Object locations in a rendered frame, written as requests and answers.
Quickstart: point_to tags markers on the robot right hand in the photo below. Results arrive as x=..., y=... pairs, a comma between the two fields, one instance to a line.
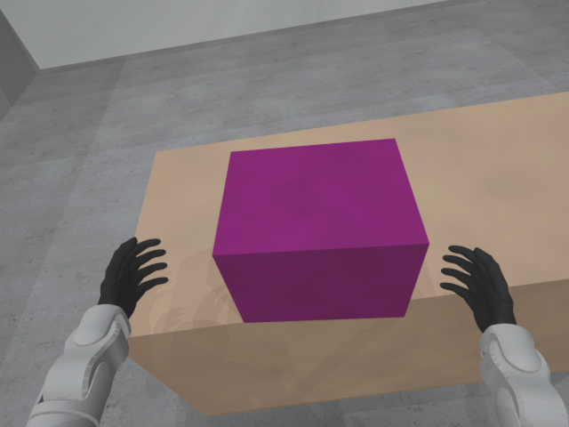
x=487, y=294

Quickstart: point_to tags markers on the carton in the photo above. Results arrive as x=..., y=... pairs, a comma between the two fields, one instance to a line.
x=318, y=232

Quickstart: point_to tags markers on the pedestal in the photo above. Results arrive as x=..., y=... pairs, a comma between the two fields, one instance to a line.
x=493, y=176

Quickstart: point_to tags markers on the robot right forearm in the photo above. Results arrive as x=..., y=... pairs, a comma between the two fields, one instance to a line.
x=518, y=377

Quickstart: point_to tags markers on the robot left hand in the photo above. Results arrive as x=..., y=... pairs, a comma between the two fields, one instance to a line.
x=120, y=286

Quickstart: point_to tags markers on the robot left forearm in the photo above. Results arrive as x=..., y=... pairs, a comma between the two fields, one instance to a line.
x=78, y=384

